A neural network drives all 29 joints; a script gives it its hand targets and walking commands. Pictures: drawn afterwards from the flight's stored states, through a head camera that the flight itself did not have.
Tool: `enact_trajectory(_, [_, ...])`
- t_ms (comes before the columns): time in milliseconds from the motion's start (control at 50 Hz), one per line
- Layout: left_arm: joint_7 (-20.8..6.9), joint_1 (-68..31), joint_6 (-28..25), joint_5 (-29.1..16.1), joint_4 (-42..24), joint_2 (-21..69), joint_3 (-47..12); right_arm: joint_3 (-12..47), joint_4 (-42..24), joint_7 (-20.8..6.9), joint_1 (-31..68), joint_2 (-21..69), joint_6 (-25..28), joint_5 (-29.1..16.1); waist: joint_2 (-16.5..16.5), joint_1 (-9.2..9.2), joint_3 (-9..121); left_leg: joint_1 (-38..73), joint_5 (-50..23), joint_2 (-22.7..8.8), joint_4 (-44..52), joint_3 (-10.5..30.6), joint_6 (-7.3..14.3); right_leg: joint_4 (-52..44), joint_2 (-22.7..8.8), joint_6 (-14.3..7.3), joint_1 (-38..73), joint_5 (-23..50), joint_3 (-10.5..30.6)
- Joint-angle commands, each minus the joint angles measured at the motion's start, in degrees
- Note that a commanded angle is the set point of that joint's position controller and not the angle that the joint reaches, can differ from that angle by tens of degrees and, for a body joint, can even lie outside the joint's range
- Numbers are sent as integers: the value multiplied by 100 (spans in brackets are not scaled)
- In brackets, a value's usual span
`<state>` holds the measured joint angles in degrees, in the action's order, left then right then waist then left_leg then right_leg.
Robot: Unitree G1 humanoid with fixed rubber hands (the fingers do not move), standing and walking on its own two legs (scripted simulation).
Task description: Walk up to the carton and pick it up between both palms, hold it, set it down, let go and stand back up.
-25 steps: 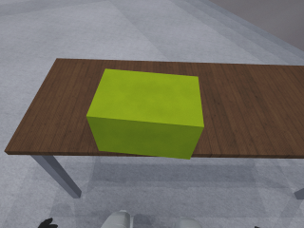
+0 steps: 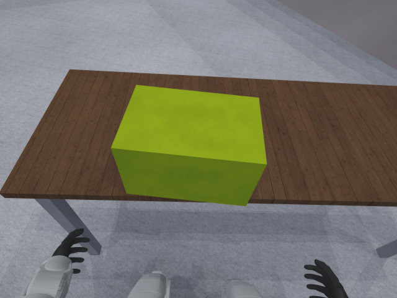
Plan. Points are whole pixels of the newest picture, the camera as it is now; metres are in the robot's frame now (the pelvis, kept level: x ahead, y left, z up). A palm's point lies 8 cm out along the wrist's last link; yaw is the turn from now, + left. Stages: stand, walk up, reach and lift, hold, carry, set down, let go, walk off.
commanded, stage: reach and lift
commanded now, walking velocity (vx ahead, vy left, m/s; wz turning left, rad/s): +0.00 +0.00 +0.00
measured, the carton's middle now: (191, 146) +0.44 +0.03 +0.01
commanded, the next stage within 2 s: none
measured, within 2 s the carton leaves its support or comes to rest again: neither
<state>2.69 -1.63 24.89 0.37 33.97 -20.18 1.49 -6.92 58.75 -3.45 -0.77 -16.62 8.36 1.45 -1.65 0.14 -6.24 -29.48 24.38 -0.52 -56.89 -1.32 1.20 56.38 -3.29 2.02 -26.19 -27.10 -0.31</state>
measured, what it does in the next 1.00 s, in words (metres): stands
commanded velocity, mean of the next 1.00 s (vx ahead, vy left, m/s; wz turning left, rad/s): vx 0.00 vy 0.00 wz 0.00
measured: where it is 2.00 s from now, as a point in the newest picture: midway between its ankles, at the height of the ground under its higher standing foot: outside the picture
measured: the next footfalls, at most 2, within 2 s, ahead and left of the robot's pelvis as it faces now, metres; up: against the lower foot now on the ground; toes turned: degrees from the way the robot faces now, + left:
none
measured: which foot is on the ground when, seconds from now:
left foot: down 0.00-1.00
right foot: down 0.00-1.00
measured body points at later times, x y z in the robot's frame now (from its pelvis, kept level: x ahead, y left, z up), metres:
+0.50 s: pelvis +0.01 +0.01 +0.03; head +0.02 +0.03 +0.47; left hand +0.16 +0.29 -0.06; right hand +0.16 -0.24 -0.06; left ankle +0.06 +0.11 -0.68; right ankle +0.03 -0.15 -0.68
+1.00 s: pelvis +0.01 +0.01 +0.04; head +0.01 +0.03 +0.49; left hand +0.19 +0.28 -0.01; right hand +0.19 -0.23 +0.00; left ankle +0.06 +0.11 -0.68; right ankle +0.03 -0.15 -0.68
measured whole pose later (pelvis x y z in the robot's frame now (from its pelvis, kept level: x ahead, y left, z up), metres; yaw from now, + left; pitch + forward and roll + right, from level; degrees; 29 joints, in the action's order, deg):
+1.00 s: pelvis +0.01 +0.01 +0.04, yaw -1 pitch -6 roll -2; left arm 2.7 15.5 -4.5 -10.0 24.9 -20.2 1.5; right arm -6.9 29.5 -0.8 -13.0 -7.2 12.3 1.5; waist -1.5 0.1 -6.2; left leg -15.3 16.7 -1.3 -38.1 -1.8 1.1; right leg 34.6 -2.1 2.7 -11.2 -17.3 -0.4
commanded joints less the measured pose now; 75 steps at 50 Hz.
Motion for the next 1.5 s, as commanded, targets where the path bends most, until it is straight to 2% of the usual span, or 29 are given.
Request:
enact_trajectory(0, [-50,389,6,565,-972,-805,719,-294,-771,5,-65,-1526,274,156,410,-95,1332,1793,-1395,-246,1761,39,-262,-1793,542,-491,248,1299,-460])
enact_trajectory(80, [-79,480,-173,433,-1345,-790,733,-201,-1205,35,-152,-1292,381,47,105,-1,1447,2061,-1785,-101,1826,18,-281,-2038,560,-450,316,1669,-371])
enact_trajectory(120, [-58,430,-319,343,-1527,-818,750,-183,-1370,44,-163,-1141,443,46,54,20,1368,2034,-1770,-73,1970,3,-268,-2153,561,-424,369,1682,-338])
enact_trajectory(200, [29,360,-678,135,-1921,-800,726,-168,-1687,66,-312,-821,557,67,149,15,1357,2066,-1718,-33,2243,-57,-280,-2345,555,-390,466,1561,-289])
enact_trajectory(260, [86,360,-937,-45,-2100,-802,657,-228,-1837,99,-457,-570,638,138,155,-11,1285,1976,-1372,-46,2436,-90,-255,-2431,532,-408,451,1300,-258])
enact_trajectory(320, [130,490,-1204,-258,-2275,-775,581,-297,-2035,116,-555,-450,688,141,307,-14,1294,1907,-1131,-94,2683,-128,-270,-2541,545,-428,566,1177,-233])
enact_trajectory(400, [160,729,-1492,-429,-2289,-664,437,-370,-2268,137,-686,-347,746,99,454,-74,1271,1753,-728,-205,3063,-85,-265,-2592,611,-417,853,1077,-222])
enact_trajectory(440, [160,880,-1617,-481,-2212,-603,392,-400,-2451,154,-710,-375,755,73,618,-36,1237,1479,-432,-300,3347,-63,-231,-2558,696,-367,1232,1159,-246])
enact_trajectory(560, [140,1034,-1971,-698,-2142,-476,278,-463,-2882,227,-744,-326,793,-48,720,7,1227,1360,-312,-354,3762,-78,-255,-2715,775,-334,1796,1314,-188])
enact_trajectory(580, [121,1071,-2016,-727,-2105,-488,283,-419,-2924,244,-747,-287,792,-68,714,70,1173,1368,-507,-295,3759,-124,-265,-2791,753,-332,1826,1370,-154])
enact_trajectory(660, [85,1018,-2279,-943,-2102,-561,259,-345,-3211,309,-807,-82,796,-158,506,123,1157,1680,-804,-115,3720,-248,-311,-3115,625,-382,1677,1202,-30])
enact_trajectory(700, [81,1035,-2406,-981,-2095,-560,232,-313,-3271,305,-856,-74,783,-213,606,132,1138,1705,-753,-131,3813,-253,-329,-3150,634,-378,1725,1138,-50])
enact_trajectory(740, [64,1048,-2530,-1101,-2030,-604,237,-255,-3404,324,-884,22,782,-306,485,185,1102,1800,-983,-37,3765,-313,-338,-3300,551,-404,1666,1091,38])
enact_trajectory(820, [45,1096,-2865,-1309,-2174,-729,193,-152,-3710,358,-963,162,803,-513,445,245,1244,2201,-1546,81,3615,-357,-416,-3470,488,-388,1519,1130,95])
enact_trajectory(980, [-67,1047,-3500,-1604,-2370,-997,99,53,-4366,462,-1110,353,777,-834,476,296,1290,2474,-1846,139,3518,-297,-440,-3548,437,-360,1547,1244,157])
enact_trajectory(1020, [-66,1079,-3595,-1679,-2463,-993,24,60,-4479,461,-1112,365,763,-922,601,282,1337,2571,-1899,130,3479,-247,-480,-3550,436,-371,1512,1267,150])
enact_trajectory(1140, [-161,1133,-3780,-1757,-2534,-1062,-58,258,-5015,539,-1092,435,733,-1091,604,310,1205,2624,-1915,123,3494,-158,-489,-3604,443,-383,1438,1266,162])
enact_trajectory(1260, [-175,976,-3916,-1831,-2898,-1057,-161,343,-5413,567,-924,489,617,-1246,810,413,1161,2574,-1611,59,3595,-79,-513,-3613,418,-452,1404,1040,160])
enact_trajectory(1400, [-187,689,-4054,-1928,-3009,-1131,-176,414,-5829,639,-836,537,451,-1337,723,444,1109,2442,-1319,13,3623,-16,-481,-3598,413,-476,1397,958,179])
enact_trajectory(1480, [-146,342,-3945,-2053,-3086,-1188,-189,287,-6022,652,-520,388,216,-1383,838,466,1250,2427,-1013,-31,3673,25,-473,-3574,392,-488,1294,857,193])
